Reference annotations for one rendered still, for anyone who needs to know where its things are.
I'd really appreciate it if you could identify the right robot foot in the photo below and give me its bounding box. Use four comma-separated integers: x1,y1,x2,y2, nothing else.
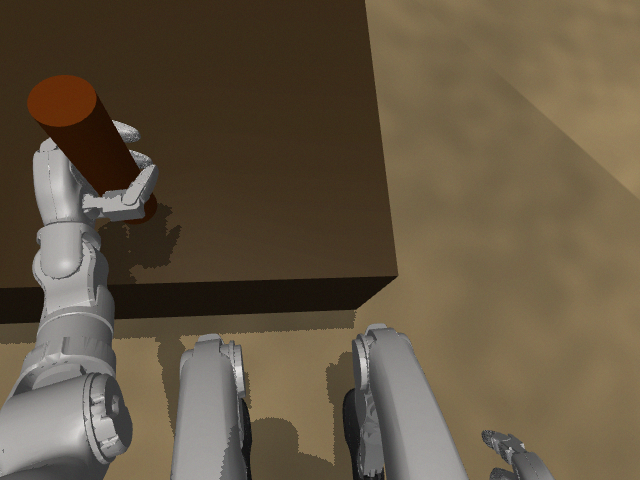
343,388,385,480

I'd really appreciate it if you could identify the left robot arm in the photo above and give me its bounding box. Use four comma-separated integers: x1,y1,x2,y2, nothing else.
0,221,133,480

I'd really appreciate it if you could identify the right robot hand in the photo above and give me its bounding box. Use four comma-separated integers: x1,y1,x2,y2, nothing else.
481,430,555,480

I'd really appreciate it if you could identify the can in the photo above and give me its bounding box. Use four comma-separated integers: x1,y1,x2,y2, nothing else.
27,75,157,225

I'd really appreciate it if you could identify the left robot hand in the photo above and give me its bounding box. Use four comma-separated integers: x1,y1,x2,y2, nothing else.
33,120,159,229

